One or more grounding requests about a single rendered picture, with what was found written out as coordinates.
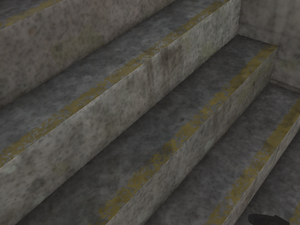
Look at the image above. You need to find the right robot hand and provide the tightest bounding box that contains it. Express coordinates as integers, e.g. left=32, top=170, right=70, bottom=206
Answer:
left=247, top=214, right=290, bottom=225

